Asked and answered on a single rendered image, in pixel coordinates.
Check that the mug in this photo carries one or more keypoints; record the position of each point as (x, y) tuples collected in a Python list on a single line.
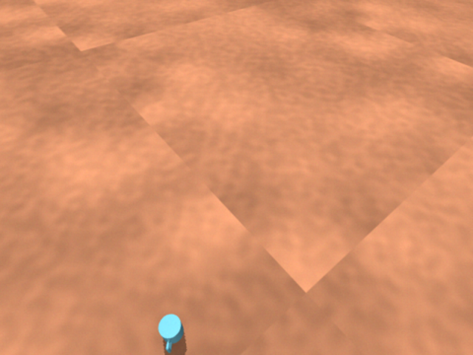
[(171, 329)]

